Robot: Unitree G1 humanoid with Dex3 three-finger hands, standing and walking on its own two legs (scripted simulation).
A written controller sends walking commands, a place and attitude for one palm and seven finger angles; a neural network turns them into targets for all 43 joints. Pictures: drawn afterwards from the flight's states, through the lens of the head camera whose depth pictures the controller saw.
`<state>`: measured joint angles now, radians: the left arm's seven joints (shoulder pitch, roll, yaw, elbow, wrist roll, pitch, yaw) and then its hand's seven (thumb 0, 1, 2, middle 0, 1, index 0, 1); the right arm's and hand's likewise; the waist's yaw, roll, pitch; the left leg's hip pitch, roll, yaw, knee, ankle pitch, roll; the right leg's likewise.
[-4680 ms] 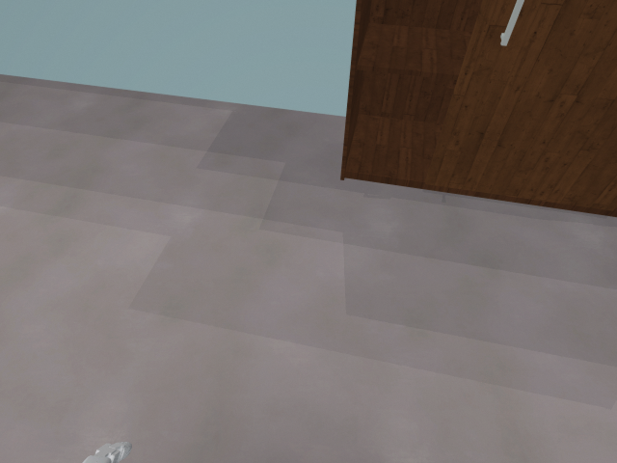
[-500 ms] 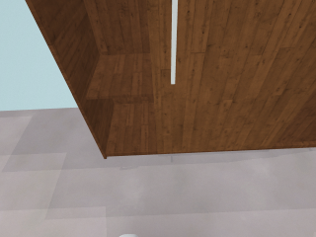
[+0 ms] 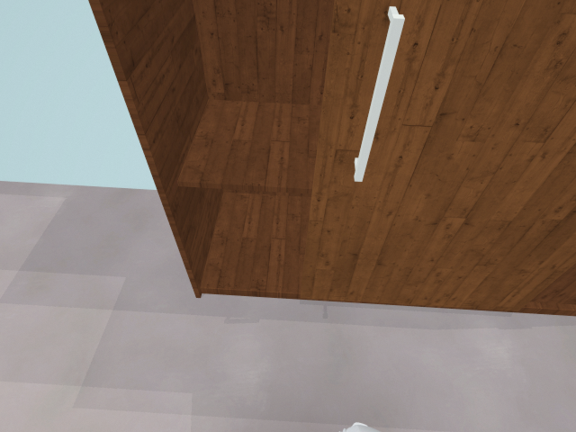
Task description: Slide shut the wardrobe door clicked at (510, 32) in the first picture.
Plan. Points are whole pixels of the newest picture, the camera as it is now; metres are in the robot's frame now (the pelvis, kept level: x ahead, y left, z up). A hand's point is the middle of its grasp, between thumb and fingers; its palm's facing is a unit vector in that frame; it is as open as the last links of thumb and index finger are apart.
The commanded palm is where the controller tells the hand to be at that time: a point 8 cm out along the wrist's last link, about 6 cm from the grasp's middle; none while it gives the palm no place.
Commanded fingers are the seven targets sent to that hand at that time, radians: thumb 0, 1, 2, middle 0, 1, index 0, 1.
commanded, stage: take the last steps up to it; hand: right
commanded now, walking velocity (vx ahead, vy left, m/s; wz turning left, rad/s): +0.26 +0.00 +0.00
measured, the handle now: (373, 107) +0.66 -0.10 +0.12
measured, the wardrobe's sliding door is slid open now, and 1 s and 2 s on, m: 0.38 0.38 0.38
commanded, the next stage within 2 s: come to a stop and stand still in 0.32 s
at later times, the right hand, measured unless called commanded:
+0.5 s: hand (420, 411) +0.21 -0.20 -0.17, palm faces +0.01 +0.98 -0.22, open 7.3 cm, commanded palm none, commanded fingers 0.00 -0.90 -0.90 0.20 0.30 0.20 0.30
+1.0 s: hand (444, 415) +0.21 -0.25 -0.19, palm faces +0.06 +0.97 -0.22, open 7.4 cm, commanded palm none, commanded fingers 0.00 -0.90 -0.90 0.20 0.30 0.20 0.30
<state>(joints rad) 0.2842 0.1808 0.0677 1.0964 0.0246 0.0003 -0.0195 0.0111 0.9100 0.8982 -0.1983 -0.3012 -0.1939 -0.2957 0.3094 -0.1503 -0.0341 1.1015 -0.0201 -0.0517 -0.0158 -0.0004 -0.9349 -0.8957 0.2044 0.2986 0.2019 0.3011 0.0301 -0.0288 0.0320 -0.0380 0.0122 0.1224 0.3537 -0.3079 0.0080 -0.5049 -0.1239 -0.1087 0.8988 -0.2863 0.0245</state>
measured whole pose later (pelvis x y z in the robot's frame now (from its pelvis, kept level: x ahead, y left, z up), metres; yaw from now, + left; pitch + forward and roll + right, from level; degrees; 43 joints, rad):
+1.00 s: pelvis +0.15 -0.05 -0.01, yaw -1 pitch +0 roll +0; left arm 0.18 0.18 0.05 1.00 0.02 0.02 0.01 0.00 0.91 0.90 -0.20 -0.30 -0.19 -0.30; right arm 0.16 -0.22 -0.06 1.02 -0.02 0.07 -0.03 0.01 -0.91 -0.90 0.21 0.30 0.20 0.30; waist -0.01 0.05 0.07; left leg -0.40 0.07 0.03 0.68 -0.35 -0.02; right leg -0.23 -0.01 -0.05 0.56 -0.33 -0.02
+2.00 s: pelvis +0.13 -0.05 +0.00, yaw +1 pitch -1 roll -1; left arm 0.27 0.16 -0.01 1.11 0.01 -0.02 0.02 0.01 0.91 0.90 -0.20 -0.30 -0.20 -0.30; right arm 0.29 -0.16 0.02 1.08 -0.01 -0.02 -0.04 0.01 -0.91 -0.90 0.20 0.30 0.20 0.30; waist 0.00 0.00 0.02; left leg -0.16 -0.01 0.02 0.49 -0.31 0.03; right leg -0.21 -0.01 -0.09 0.47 -0.24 -0.02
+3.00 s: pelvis +0.15 -0.05 +0.00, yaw +1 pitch +0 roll +0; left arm 0.22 0.18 -0.01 1.13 0.01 -0.02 0.02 0.01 0.91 0.90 -0.20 -0.30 -0.20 -0.30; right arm 0.27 -0.19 0.01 1.10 -0.01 -0.02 -0.04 0.01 -0.91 -0.90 0.20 0.30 0.20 0.30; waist 0.00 0.01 0.02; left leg -0.12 -0.01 0.03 0.42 -0.31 0.02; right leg -0.19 0.00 -0.08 0.44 -0.25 -0.02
